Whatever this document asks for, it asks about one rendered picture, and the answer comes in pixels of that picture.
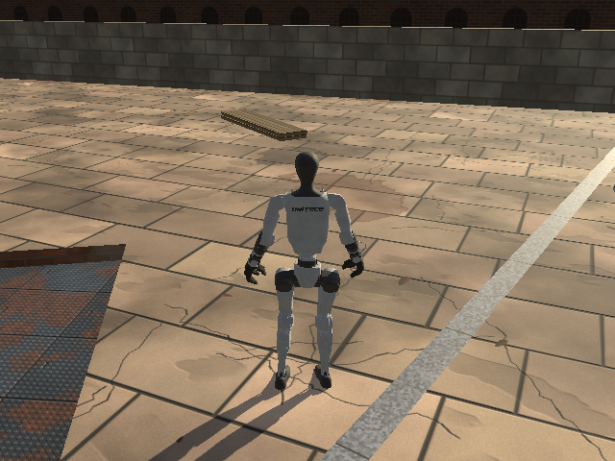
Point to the robot left upper arm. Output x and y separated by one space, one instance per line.
271 218

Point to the robot right hand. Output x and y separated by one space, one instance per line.
349 264

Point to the robot left hand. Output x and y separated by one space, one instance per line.
252 270

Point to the right robot forearm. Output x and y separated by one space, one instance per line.
353 250

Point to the robot right thigh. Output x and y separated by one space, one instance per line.
329 284

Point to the robot right upper arm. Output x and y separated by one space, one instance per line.
342 217

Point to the left robot forearm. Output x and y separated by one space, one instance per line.
257 253

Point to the robot right foot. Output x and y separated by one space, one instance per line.
325 381

